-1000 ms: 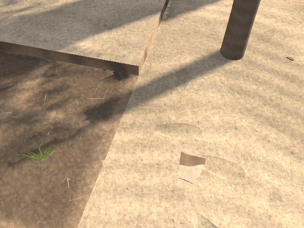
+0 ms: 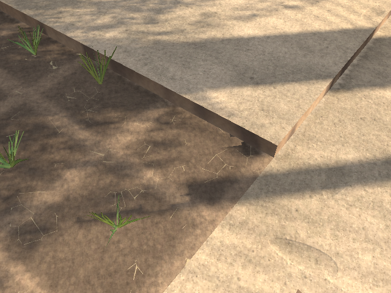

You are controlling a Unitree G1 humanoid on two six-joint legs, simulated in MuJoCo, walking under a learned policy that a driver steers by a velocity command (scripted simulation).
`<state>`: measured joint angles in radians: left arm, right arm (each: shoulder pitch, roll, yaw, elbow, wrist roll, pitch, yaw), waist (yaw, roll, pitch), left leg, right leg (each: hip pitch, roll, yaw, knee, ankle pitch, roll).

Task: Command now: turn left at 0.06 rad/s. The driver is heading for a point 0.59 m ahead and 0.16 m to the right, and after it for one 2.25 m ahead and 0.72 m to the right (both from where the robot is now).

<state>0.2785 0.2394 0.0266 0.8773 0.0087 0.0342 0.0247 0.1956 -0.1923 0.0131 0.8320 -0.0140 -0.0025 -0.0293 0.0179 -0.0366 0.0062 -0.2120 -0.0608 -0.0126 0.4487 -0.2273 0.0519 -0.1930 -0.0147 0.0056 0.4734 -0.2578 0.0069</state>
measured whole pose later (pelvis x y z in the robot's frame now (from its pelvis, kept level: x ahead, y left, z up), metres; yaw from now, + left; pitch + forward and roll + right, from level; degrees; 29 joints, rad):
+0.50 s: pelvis +0.04 +0.01 +0.00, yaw -1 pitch +0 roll +0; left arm 0.35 0.23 0.06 1.03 0.02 0.00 0.00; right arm 0.35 -0.22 -0.04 1.01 -0.03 -0.06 0.00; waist -0.02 -0.03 -0.02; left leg -0.17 -0.05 0.03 0.47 -0.29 0.09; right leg -0.26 0.00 0.02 0.74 -0.42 -0.07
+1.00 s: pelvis +0.28 -0.05 -0.02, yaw -12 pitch +0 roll -1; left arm 0.14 0.23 0.07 0.93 0.02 -0.04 -0.02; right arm 0.34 -0.19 -0.03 1.01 -0.02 -0.10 0.00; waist -0.01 0.01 0.07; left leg -0.28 0.02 0.02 1.25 -0.34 0.05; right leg -0.38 0.12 -0.10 0.56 -0.19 -0.15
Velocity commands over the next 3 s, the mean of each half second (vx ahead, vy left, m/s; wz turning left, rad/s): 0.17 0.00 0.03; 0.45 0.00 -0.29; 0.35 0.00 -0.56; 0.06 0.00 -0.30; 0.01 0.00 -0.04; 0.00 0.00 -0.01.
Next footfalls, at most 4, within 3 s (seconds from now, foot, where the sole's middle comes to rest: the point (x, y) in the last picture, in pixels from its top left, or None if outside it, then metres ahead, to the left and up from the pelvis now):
0.90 right None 0.38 -0.10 -0.78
1.42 left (217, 244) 0.71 -0.06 -0.78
1.86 right None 0.53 -0.20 -0.78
2.14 left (205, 259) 0.65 -0.02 -0.78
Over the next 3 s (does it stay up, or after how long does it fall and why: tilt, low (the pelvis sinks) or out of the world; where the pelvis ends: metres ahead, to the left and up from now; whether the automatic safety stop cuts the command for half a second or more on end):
stays up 0.55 -0.08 0.00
